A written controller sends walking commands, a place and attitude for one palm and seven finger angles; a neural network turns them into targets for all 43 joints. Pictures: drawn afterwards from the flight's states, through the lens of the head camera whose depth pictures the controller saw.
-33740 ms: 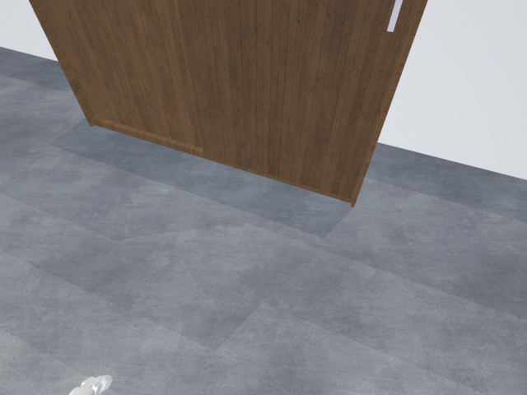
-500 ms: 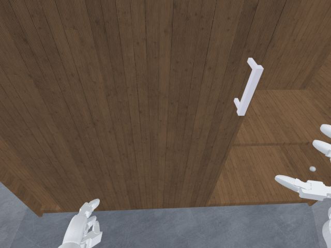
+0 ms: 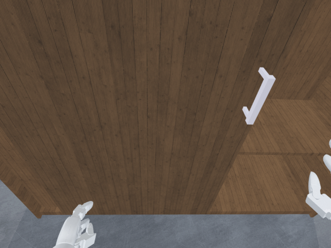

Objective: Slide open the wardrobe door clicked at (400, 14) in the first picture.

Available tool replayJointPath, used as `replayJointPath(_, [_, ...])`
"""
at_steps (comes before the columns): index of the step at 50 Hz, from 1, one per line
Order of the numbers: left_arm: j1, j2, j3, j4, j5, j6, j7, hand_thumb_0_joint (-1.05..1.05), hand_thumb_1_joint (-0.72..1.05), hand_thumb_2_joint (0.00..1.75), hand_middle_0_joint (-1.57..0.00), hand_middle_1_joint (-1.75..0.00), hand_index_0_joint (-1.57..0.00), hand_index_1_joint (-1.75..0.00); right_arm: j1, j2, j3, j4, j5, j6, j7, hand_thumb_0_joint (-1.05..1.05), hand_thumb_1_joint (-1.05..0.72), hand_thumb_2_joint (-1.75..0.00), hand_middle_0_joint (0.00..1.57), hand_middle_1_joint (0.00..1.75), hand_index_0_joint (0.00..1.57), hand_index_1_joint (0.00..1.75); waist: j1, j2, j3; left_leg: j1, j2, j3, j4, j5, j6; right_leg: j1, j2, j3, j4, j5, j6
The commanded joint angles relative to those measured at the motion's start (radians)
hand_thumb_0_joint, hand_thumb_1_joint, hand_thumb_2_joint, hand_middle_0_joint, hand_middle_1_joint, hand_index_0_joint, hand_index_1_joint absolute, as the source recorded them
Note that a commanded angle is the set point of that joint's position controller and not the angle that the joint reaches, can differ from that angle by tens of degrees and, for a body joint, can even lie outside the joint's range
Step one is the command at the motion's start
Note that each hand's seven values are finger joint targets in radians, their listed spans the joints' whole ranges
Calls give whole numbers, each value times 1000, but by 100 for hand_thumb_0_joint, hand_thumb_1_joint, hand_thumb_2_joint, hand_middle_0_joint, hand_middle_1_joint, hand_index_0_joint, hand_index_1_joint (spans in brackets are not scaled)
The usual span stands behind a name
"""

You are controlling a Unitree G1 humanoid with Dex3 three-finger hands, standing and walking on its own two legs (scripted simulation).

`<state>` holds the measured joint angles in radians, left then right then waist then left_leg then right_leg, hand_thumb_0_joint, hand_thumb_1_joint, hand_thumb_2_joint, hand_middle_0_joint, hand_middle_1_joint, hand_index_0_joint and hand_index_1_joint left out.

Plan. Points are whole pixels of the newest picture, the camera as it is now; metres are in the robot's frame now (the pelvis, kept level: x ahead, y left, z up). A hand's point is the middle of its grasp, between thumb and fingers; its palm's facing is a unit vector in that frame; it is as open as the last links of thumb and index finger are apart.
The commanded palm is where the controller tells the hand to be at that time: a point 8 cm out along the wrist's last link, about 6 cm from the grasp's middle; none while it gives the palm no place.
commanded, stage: draw the hand back to the body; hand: right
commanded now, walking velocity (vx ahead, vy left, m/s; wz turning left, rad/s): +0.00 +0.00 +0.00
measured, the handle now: (256, 97) +0.47 -0.25 +0.16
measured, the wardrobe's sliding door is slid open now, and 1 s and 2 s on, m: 0.67 0.67 0.67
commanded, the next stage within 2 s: step back with the hand held close in 0.32 s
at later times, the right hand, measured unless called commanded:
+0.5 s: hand (301, 189) +0.19 -0.24 +0.16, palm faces +0.47 +0.80 -0.37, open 7.5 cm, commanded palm +0.14 -0.27 +0.17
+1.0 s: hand out of the picture +0.16 -0.29 +0.15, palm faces +0.44 +0.77 -0.46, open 7.4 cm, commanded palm +0.10 -0.32 +0.17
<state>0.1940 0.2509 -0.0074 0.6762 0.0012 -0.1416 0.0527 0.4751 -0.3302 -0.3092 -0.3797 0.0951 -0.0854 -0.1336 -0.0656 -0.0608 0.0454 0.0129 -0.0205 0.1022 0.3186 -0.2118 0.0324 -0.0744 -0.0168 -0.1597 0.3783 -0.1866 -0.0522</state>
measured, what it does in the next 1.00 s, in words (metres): shifts its weight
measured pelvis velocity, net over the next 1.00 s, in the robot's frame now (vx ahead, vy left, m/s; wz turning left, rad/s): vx -0.05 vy -0.02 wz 0.03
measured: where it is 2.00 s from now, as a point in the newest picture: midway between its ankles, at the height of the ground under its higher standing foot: outside the picture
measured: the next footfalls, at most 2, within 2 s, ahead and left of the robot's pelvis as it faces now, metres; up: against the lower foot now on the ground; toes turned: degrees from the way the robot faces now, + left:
left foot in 1.50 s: -0.13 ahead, +0.08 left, +0.00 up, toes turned -2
right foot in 1.92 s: -0.04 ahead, -0.17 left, +0.00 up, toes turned +4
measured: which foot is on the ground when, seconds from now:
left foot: down 0.00-1.00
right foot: down 0.00-1.00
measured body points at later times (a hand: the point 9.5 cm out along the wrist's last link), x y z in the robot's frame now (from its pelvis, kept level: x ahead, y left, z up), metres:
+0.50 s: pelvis +0.00 +0.03 +0.00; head -0.02 +0.05 +0.45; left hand +0.19 +0.26 -0.09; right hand +0.16 -0.28 +0.18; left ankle -0.01 +0.10 -0.75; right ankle +0.03 -0.08 -0.75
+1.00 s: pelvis -0.05 -0.02 -0.01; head -0.04 -0.02 +0.44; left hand +0.12 +0.22 -0.10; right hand +0.13 -0.33 +0.18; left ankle -0.01 +0.09 -0.74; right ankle +0.03 -0.08 -0.75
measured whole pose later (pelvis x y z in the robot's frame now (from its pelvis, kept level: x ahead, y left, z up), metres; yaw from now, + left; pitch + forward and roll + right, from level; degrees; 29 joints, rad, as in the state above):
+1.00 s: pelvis -0.05 -0.02 -0.01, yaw +1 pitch -1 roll +1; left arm 0.21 0.25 -0.02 0.57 -0.01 -0.05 0.10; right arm 0.52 -0.40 -0.40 -0.45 0.05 -0.14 -0.17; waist -0.03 -0.05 0.02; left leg -0.29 -0.02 0.04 0.52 -0.22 0.00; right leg -0.34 -0.01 -0.16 0.52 -0.18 -0.10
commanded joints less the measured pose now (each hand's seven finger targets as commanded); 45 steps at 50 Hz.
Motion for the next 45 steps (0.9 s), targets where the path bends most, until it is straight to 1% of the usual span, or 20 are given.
replayJointPath(1, [-141,106,43,-161,-5,-53,21,0,90,90,-20,-30,-20,-30,-117,-199,-123,-203,-3,-72,-18,0,-90,-90,20,30,20,30,10,9,-25,-131,13,-108,-87,43,-2,45,-33,130,-62,63,40])
replayJointPath(2, [-139,103,43,-159,-5,-52,23,0,90,90,-20,-30,-20,-30,-116,-196,-123,-192,-2,-73,-18,0,-90,-90,20,30,20,30,10,23,-26,-130,14,-110,-91,38,-3,46,-30,129,-61,58,38])
replayJointPath(4, [-143,100,43,-157,-5,-54,25,0,90,90,-20,-30,-20,-30,-126,-197,-120,-197,-4,-77,-19,0,-90,-90,20,30,20,30,9,-13,-28,-129,19,-118,-95,44,-1,55,-28,123,-57,61,36])
replayJointPath(10, [-152,97,41,-155,-5,-59,26,0,90,90,-20,-30,-20,-30,-116,-185,-106,-183,-2,-81,-15,0,-90,-90,20,30,20,30,6,13,-20,-129,21,-124,-106,49,-6,60,-20,116,-52,65,30])
replayJointPath(12, [-152,97,42,-155,-2,-60,26,0,90,90,-20,-30,-20,-30,-112,-202,-123,-180,-1,-84,-16,0,-90,-90,20,30,20,30,2,30,-26,-125,24,-127,-107,56,-7,57,-18,114,-47,68,28])
replayJointPath(13, [-154,99,45,-155,-3,-61,26,0,90,90,-20,-30,-20,-30,-116,-204,-123,-190,-3,-85,-15,0,-90,-90,20,30,20,30,2,5,-32,-118,25,-129,-106,65,-6,63,-17,111,-45,75,28])
replayJointPath(17, [-149,94,44,-154,-2,-59,26,0,90,90,-20,-30,-20,-30,-96,-201,-128,-178,1,-88,-13,0,-90,-90,20,30,20,30,1,33,-30,-115,28,-134,-100,105,-10,59,-14,106,-36,99,25])
replayJointPath(21, [-150,92,46,-153,-3,-59,25,0,90,90,-20,-30,-20,-30,-87,-199,-127,-185,1,-91,-12,0,-90,-90,20,30,20,30,0,6,-47,-107,31,-140,-93,139,-12,67,-13,100,-31,118,25])
replayJointPath(22, [-153,96,47,-148,-3,-58,29,0,90,90,-20,-30,-20,-30,-145,-232,-150,-197,1,-93,-17,0,-90,-90,20,30,20,30,2,22,-49,-112,32,-144,-95,142,-13,69,-12,101,-25,118,23])
replayJointPath(23, [-141,88,20,-203,-26,-38,21,0,90,90,-20,-30,-20,-30,-315,-383,-283,-287,-4,-139,-21,0,-90,-90,20,30,20,30,30,-19,47,-234,88,-238,-127,197,-34,-16,-35,126,19,29,22])
replayJointPath(24, [-137,80,25,-170,-10,-23,26,0,90,90,-20,-30,-20,-30,-128,-248,-186,-160,-10,-128,-7,0,-90,-90,20,30,20,30,42,105,22,-289,138,-237,-112,263,-28,-35,-50,138,78,39,18])
replayJointPath(25, [-122,83,28,-189,-14,-9,19,0,90,90,-20,-30,-20,-30,-54,-196,-141,-143,-20,-117,0,0,-90,-90,20,30,20,30,40,144,-43,-282,159,-242,-81,324,-39,-27,-46,128,111,53,16])
replayJointPath(27, [-117,85,31,-212,-20,6,18,0,90,90,-20,-30,-20,-30,-26,-199,-137,-182,-23,-117,-4,0,-90,-90,20,30,20,30,38,94,-138,-249,183,-245,-28,387,-51,-39,-45,114,137,79,14])
replayJointPath(30, [-112,97,38,-227,-22,21,29,0,90,90,-20,-30,-20,-30,-8,-227,-162,-235,-27,-114,-19,0,-90,-90,20,30,20,30,38,38,-217,-211,175,-224,53,466,-44,-36,-62,126,138,211,18])
replayJointPath(31, [-116,98,38,-236,-22,28,33,0,90,90,-20,-30,-20,-30,2,-244,-177,-252,-27,-112,-24,0,-90,-90,20,30,20,30,37,22,-219,-226,167,-221,64,457,-43,-32,-68,128,138,243,17])
replayJointPath(33, [-116,101,39,-244,-21,42,42,0,90,90,-20,-30,-20,-30,27,-279,-214,-266,-25,-105,-32,0,-90,-90,20,30,20,30,37,36,-219,-236,154,-205,78,418,-35,-42,-77,142,136,283,19])
replayJointPath(36, [-115,101,37,-264,-24,64,48,0,90,90,-20,-30,-20,-30,57,-279,-224,-272,-21,-101,-37,0,-90,-90,20,30,20,30,39,51,-198,-256,134,-207,89,338,-23,-79,-91,162,123,285,19])
replayJointPath(39, [-116,105,35,-271,-22,70,55,0,90,90,-20,-30,-20,-30,75,-283,-235,-275,-19,-104,-43,0,-90,-90,20,30,20,30,33,-1,-193,-248,97,-194,110,228,-21,-119,-116,197,71,261,12])
replayJointPath(43, [-111,120,36,-276,-18,60,60,0,90,90,-20,-30,-20,-30,53,-269,-224,-282,-24,-109,-47,0,-90,-90,20,30,20,30,25,-43,-168,-231,47,-163,139,46,-27,-205,-148,241,-16,93,-4])
replayJointPath(45, [-101,121,35,-271,-20,52,62,0,90,90,-20,-30,-20,-30,38,-246,-207,-260,-34,-111,-50,0,-90,-90,20,30,20,30,27,-29,-147,-213,36,-154,169,-27,-28,-276,-165,259,-65,-76,-13])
